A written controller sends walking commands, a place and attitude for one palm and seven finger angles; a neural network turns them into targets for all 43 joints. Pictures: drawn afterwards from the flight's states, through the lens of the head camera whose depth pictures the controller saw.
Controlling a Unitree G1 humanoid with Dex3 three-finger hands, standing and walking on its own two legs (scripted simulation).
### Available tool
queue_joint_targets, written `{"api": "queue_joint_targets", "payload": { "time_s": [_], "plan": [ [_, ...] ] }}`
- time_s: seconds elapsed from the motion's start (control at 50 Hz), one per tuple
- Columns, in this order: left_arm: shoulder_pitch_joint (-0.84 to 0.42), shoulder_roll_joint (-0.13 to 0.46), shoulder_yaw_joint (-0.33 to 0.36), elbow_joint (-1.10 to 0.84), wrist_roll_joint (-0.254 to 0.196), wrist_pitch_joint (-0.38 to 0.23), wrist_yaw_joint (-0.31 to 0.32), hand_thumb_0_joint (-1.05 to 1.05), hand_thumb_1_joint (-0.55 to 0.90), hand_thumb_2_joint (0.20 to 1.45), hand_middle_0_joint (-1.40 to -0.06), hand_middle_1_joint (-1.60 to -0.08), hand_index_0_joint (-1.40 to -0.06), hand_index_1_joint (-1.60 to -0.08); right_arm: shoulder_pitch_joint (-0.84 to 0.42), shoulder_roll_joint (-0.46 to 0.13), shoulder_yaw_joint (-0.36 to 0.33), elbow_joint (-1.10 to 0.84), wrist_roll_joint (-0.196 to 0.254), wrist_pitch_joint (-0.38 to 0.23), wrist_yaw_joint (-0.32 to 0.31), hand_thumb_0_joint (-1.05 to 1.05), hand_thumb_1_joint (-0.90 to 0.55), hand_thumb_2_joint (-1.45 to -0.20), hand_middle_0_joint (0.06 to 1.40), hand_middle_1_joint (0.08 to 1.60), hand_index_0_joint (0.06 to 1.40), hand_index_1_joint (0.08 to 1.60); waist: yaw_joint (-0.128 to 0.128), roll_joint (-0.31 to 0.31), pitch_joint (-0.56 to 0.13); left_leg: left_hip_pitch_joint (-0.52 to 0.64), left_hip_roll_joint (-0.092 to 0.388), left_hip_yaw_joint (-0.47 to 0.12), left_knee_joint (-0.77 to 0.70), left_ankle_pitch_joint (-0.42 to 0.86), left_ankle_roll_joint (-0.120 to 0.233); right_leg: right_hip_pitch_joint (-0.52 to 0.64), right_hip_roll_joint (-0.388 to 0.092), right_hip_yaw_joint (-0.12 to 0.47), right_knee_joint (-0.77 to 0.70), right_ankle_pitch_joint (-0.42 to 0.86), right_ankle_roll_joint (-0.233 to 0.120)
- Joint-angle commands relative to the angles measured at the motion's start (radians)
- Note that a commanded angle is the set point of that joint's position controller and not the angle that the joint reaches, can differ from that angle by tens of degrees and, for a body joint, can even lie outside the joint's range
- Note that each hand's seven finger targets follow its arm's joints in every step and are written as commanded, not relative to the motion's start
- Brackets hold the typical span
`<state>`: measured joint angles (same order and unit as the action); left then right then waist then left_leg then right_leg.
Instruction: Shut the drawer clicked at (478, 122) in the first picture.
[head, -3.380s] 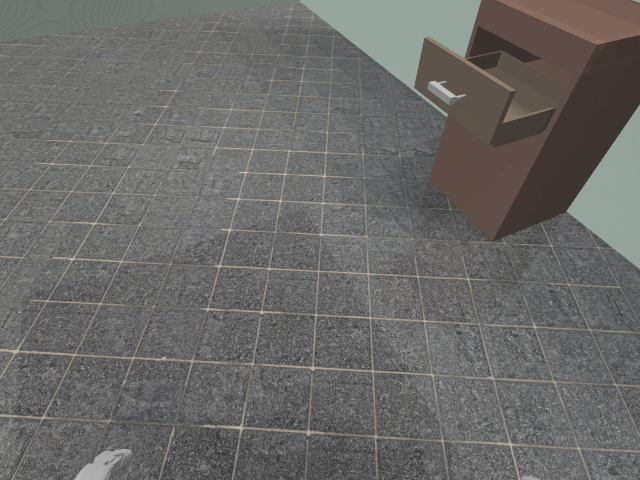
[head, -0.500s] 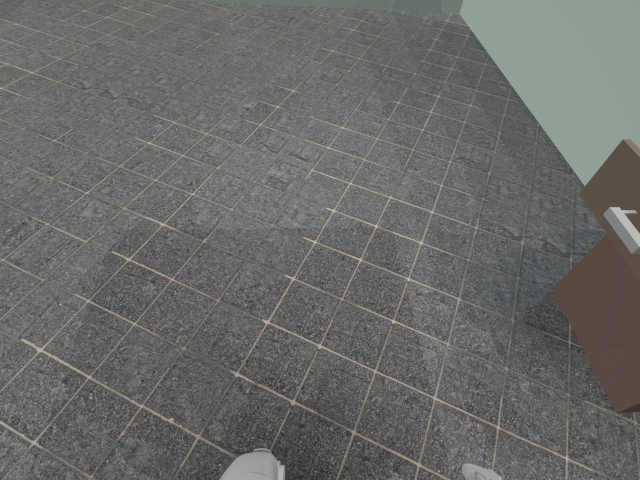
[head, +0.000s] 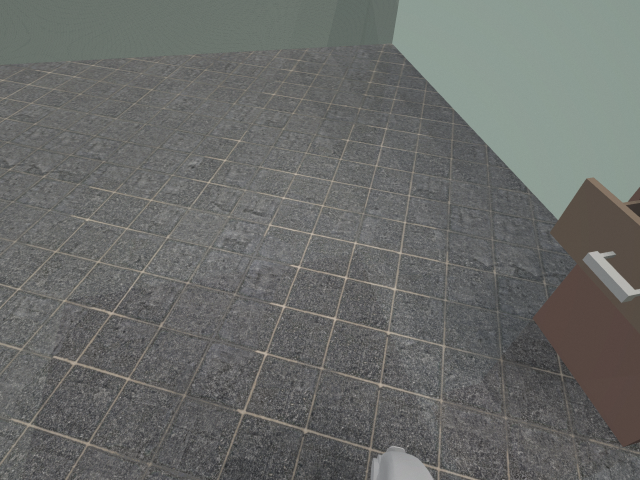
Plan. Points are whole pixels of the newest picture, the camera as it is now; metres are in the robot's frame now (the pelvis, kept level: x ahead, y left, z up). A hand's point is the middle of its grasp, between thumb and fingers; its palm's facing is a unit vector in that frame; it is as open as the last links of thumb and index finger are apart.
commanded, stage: walk to a spot facing it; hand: left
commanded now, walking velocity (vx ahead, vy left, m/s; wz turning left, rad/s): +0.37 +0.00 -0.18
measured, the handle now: (617, 274) +0.56 -0.61 -0.14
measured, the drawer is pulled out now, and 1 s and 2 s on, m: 0.24 0.24 0.24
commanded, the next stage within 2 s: turn to face it in 0.24 s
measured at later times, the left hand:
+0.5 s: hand (243, 438) +0.22 +0.12 -0.17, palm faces +0.02 -0.97 -0.22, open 7.2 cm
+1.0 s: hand (236, 348) +0.37 +0.16 -0.17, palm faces -0.23 -0.93 -0.27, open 7.4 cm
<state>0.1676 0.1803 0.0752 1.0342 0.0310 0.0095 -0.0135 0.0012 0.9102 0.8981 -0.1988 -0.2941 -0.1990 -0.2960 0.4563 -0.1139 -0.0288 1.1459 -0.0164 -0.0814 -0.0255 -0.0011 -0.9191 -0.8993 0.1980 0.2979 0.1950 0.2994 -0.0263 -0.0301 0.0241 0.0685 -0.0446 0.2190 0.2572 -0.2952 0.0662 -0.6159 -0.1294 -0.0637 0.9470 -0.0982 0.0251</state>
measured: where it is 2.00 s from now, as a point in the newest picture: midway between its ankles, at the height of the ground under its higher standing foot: outside the picture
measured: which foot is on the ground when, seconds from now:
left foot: down 0.00-0.20, up 0.22-0.64, down 0.66-1.00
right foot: up 0.00-0.16, down 0.18-0.66, up 0.68-1.00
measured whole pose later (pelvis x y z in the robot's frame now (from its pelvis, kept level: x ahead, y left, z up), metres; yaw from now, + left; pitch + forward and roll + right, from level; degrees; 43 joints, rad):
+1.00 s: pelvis +0.24 -0.03 +0.00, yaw -19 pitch -1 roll +0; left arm 0.20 0.23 0.12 0.95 0.03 0.07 -0.01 0.00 0.91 0.90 -0.20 -0.29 -0.20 -0.30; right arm 0.15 -0.19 -0.07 0.96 -0.03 0.01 -0.02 -0.01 -0.92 -0.90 0.20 0.30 0.20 0.30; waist 0.01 0.01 0.09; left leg -0.25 0.16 0.32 0.52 -0.23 0.01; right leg -0.42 -0.09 -0.08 0.92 -0.43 0.06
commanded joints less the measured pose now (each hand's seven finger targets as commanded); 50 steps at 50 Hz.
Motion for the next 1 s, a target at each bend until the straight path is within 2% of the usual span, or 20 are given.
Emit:
{"api": "queue_joint_targets", "payload": {
  "time_s": [0.0, 0.06, 0.12, 0.14, 0.16, 0.18, 0.2, 0.24, 0.28, 0.32, 0.42, 0.54, 0.6, 0.62, 0.64, 0.66, 0.7, 0.76, 0.86, 0.98],
  "plan": [
    [-0.165, 0.014, -0.011, -0.103, -0.008, -0.027, -0.013, 0.000, 0.900, 0.900, -0.200, -0.300, -0.200, -0.300, 0.131, -0.132, -0.023, 0.000, -0.012, -0.014, -0.012, 0.000, -0.900, -0.900, 0.200, 0.300, 0.200, 0.300, -0.042, 0.089, 0.169, 0.036, 0.357, -0.165, -0.079, 0.472, 0.081, -0.128, 0.012, -0.035, -0.176, -0.071, -0.027],
    [-0.164, 0.007, -0.016, -0.107, -0.008, -0.038, -0.012, 0.000, 0.900, 0.900, -0.200, -0.300, -0.200, -0.300, 0.138, -0.141, -0.021, 0.018, -0.013, -0.008, -0.013, 0.000, -0.900, -0.900, 0.200, 0.300, 0.200, 0.300, -0.032, 0.116, 0.151, 0.029, 0.353, -0.106, 0.001, 0.691, 0.069, 0.010, 0.063, -0.075, -0.280, -0.118, -0.067],
    [0.104, 0.047, -0.004, -0.026, -0.002, -0.058, -0.002, 0.000, 0.900, 0.900, -0.200, -0.300, -0.200, -0.300, 0.093, -0.171, -0.025, 0.016, -0.004, -0.003, -0.011, 0.000, -0.900, -0.900, 0.200, 0.300, 0.200, 0.300, 0.089, 0.120, -0.008, -0.017, 0.314, -0.050, 0.310, 0.967, 0.025, 0.370, 0.149, -0.128, -0.394, -0.092, -0.107],
    [0.263, 0.103, 0.015, 0.023, 0.004, -0.071, 0.004, 0.000, 0.900, 0.900, -0.200, -0.300, -0.200, -0.300, 0.060, -0.168, -0.027, 0.002, 0.006, -0.005, -0.003, 0.000, -0.900, -0.900, 0.200, 0.300, 0.200, 0.300, 0.163, 0.078, -0.104, -0.183, 0.280, -0.031, 0.532, 0.808, -0.009, 0.633, 0.081, -0.047, -0.422, -0.004, -0.137],
    [0.385, 0.213, 0.042, 0.049, 0.004, -0.081, 0.018, 0.000, 0.900, 0.900, -0.200, -0.300, -0.200, -0.300, 0.096, -0.109, -0.020, -0.029, 0.020, -0.011, 0.004, 0.000, -0.900, -0.900, 0.200, 0.300, 0.200, 0.300, 0.185, -0.157, -0.251, -0.471, 0.143, -0.004, 0.868, 0.191, -0.056, 0.907, -0.211, 0.347, -0.469, 0.135, -0.243],
    [0.402, 0.265, 0.046, 0.059, -0.019, -0.079, 0.020, 0.000, 0.900, 0.900, -0.200, -0.300, -0.200, -0.300, 0.080, -0.100, -0.017, -0.048, 0.022, -0.009, 0.001, 0.000, -0.900, -0.900, 0.200, 0.300, 0.200, 0.300, 0.152, -0.172, -0.292, -0.613, 0.055, -0.116, 1.120, -0.278, -0.065, 0.941, -0.351, 0.585, -0.577, 0.291, -0.330],
    [0.310, 0.232, 0.042, 0.037, -0.027, -0.070, 0.027, 0.000, 0.900, 0.900, -0.200, -0.300, -0.200, -0.300, 0.037, -0.118, -0.028, -0.054, 0.020, 0.001, -0.001, 0.000, -0.900, -0.900, 0.200, 0.300, 0.200, 0.300, 0.133, -0.051, -0.194, -0.622, 0.119, -0.208, 1.163, -0.210, -0.042, 0.805, -0.344, 0.491, -0.627, 0.151, -0.325],
    [0.176, 0.134, 0.010, 0.013, -0.023, -0.078, 0.027, 0.000, 0.900, 0.900, -0.200, -0.300, -0.200, -0.300, -0.056, -0.066, -0.028, -0.062, 0.010, 0.020, 0.007, 0.000, -0.900, -0.900, 0.200, 0.300, 0.200, 0.300, 0.072, 0.026, -0.007, -0.620, 0.185, -0.230, 1.102, -0.071, -0.052, 0.497, -0.267, 0.304, -0.675, 0.132, -0.225],
    [0.118, 0.064, -0.014, 0.012, -0.015, -0.091, 0.030, 0.000, 0.900, 0.900, -0.200, -0.300, -0.200, -0.300, 0.002, -0.026, -0.023, -0.041, -0.002, 0.051, 0.008, 0.000, -0.900, -0.900, 0.200, 0.300, 0.200, 0.300, 0.009, 0.011, 0.036, -0.561, 0.193, -0.229, 1.023, -0.005, -0.063, 0.358, -0.203, 0.121, -0.714, 0.157, -0.159],
    [0.115, 0.030, -0.015, 0.008, -0.006, -0.099, 0.035, 0.000, 0.900, 0.900, -0.200, -0.300, -0.200, -0.300, 0.039, -0.009, -0.027, -0.037, -0.007, 0.070, 0.012, 0.000, -0.900, -0.900, 0.200, 0.300, 0.200, 0.300, -0.025, -0.014, 0.037, -0.544, 0.195, -0.208, 0.948, 0.022, -0.082, 0.302, -0.172, 0.027, -0.720, 0.208, -0.148],
    [0.139, 0.050, -0.030, 0.022, -0.011, -0.091, 0.032, 0.000, 0.900, 0.900, -0.200, -0.300, -0.200, -0.300, -0.091, -0.023, -0.013, -0.088, -0.005, 0.069, 0.021, 0.000, -0.900, -0.900, 0.200, 0.300, 0.200, 0.300, -0.013, -0.103, 0.051, -0.509, 0.180, -0.125, 0.646, 0.084, -0.123, 0.312, -0.084, 0.012, -0.681, 0.430, -0.173],
    [0.186, 0.124, 0.006, 0.011, -0.010, -0.053, 0.034, 0.000, 0.900, 0.900, -0.200, -0.300, -0.200, -0.300, -0.284, -0.091, -0.019, -0.165, 0.003, 0.059, 0.006, 0.000, -0.900, -0.900, 0.200, 0.300, 0.200, 0.300, 0.046, -0.110, -0.007, -0.462, 0.130, -0.116, 0.436, 0.016, -0.137, 0.471, -0.110, 0.153, -0.563, 0.546, -0.184],
    [0.159, 0.120, 0.017, -0.004, -0.018, -0.031, 0.037, 0.000, 0.900, 0.900, -0.200, -0.300, -0.200, -0.300, -0.231, -0.137, -0.028, -0.159, 0.006, 0.051, -0.009, 0.000, -0.900, -0.900, 0.200, 0.300, 0.200, 0.300, 0.009, -0.055, -0.060, -0.241, 0.140, -0.123, 0.189, 0.209, -0.132, 0.422, -0.061, 0.163, -0.437, 0.394, -0.123],
    [0.172, 0.085, 0.016, -0.017, -0.027, -0.026, 0.036, 0.000, 0.900, 0.900, -0.200, -0.300, -0.200, -0.300, -0.183, -0.197, -0.038, -0.155, -0.002, 0.042, -0.017, 0.000, -0.900, -0.900, 0.200, 0.300, 0.200, 0.300, -0.004, 0.084, -0.118, -0.068, 0.275, -0.225, 0.144, 0.470, -0.091, 0.303, 0.026, 0.110, -0.327, 0.169, -0.065],
    [0.197, 0.050, 0.010, -0.028, -0.035, -0.021, 0.031, 0.000, 0.900, 0.900, -0.200, -0.300, -0.200, -0.300, -0.129, -0.273, -0.053, -0.146, -0.004, 0.044, -0.020, 0.000, -0.900, -0.900, 0.200, 0.300, 0.200, 0.300, -0.014, 0.304, -0.173, 0.065, 0.505, -0.403, 0.166, 0.830, 0.025, 0.139, 0.121, 0.006, -0.113, -0.395, -0.004],
    [0.199, 0.066, 0.015, -0.035, -0.024, -0.014, 0.034, 0.000, 0.900, 0.900, -0.200, -0.300, -0.200, -0.300, -0.124, -0.278, -0.051, -0.156, -0.003, 0.060, -0.020, 0.000, -0.900, -0.900, 0.200, 0.300, 0.200, 0.300, -0.014, 0.278, -0.167, -0.003, 0.554, -0.387, 0.149, 0.802, 0.100, 0.137, 0.114, 0.038, 0.085, -0.589, 0.002],
    [0.163, 0.080, 0.028, -0.034, -0.010, 0.010, 0.025, 0.000, 0.900, 0.900, -0.200, -0.300, -0.200, -0.300, -0.246, -0.209, -0.036, -0.203, -0.001, 0.060, -0.027, 0.000, -0.900, -0.900, 0.200, 0.300, 0.200, 0.300, 0.014, 0.239, -0.056, -0.169, 0.492, -0.302, 0.067, 0.512, 0.073, 0.096, 0.067, 0.064, 0.235, -0.478, 0.015],
    [0.145, 0.065, 0.040, -0.056, -0.006, 0.029, 0.009, 0.000, 0.900, 0.900, -0.200, -0.300, -0.200, -0.300, -0.299, -0.188, -0.037, -0.231, -0.004, 0.063, -0.020, 0.000, -0.900, -0.900, 0.200, 0.300, 0.200, 0.300, 0.036, 0.184, 0.003, -0.268, 0.424, -0.189, 0.035, 0.353, 0.046, 0.099, 0.054, 0.046, 0.280, -0.353, 0.028],
    [0.095, 0.053, 0.044, -0.112, -0.007, 0.051, -0.002, 0.000, 0.900, 0.900, -0.200, -0.300, -0.200, -0.300, -0.274, -0.200, -0.063, -0.239, -0.007, 0.068, -0.013, 0.000, -0.900, -0.900, 0.200, 0.300, 0.200, 0.300, 0.020, 0.196, -0.020, -0.240, 0.427, -0.126, 0.017, 0.196, 0.052, 0.108, 0.036, 0.002, 0.127, -0.325, 0.041],
    [0.026, 0.060, 0.033, -0.172, -0.006, 0.037, -0.007, 0.000, 0.900, 0.900, -0.200, -0.300, -0.200, -0.300, -0.257, -0.263, -0.091, -0.239, -0.013, 0.079, 0.005, 0.000, -0.900, -0.900, 0.200, 0.300, 0.200, 0.300, -0.003, 0.232, -0.053, -0.198, 0.465, -0.063, 0.096, 0.246, 0.047, 0.208, 0.058, -0.052, -0.161, -0.340, 0.026]
  ]
}}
